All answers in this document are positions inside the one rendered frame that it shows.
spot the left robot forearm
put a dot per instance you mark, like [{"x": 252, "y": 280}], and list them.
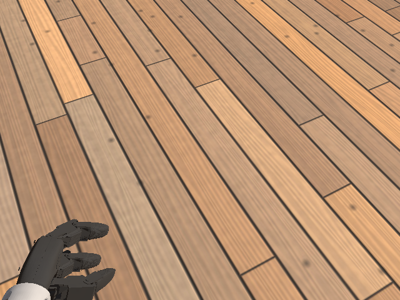
[{"x": 27, "y": 291}]

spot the robot left hand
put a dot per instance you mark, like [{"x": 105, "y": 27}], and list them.
[{"x": 47, "y": 265}]

